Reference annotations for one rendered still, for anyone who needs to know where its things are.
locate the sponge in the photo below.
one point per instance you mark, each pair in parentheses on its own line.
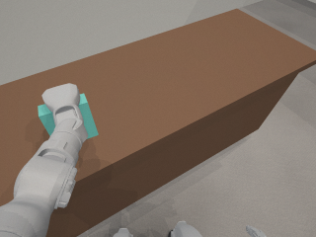
(46,117)

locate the left robot hand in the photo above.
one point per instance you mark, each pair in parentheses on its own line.
(62,94)

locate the right robot hand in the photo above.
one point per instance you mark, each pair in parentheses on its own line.
(254,232)

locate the table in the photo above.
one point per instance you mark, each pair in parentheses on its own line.
(161,106)

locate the robot left shin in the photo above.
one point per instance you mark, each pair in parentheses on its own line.
(123,230)

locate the robot left forearm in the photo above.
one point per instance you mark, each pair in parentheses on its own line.
(66,140)

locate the left robot upper arm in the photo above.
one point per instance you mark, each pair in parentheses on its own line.
(46,185)

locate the right robot thigh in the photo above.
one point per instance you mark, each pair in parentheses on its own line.
(185,231)

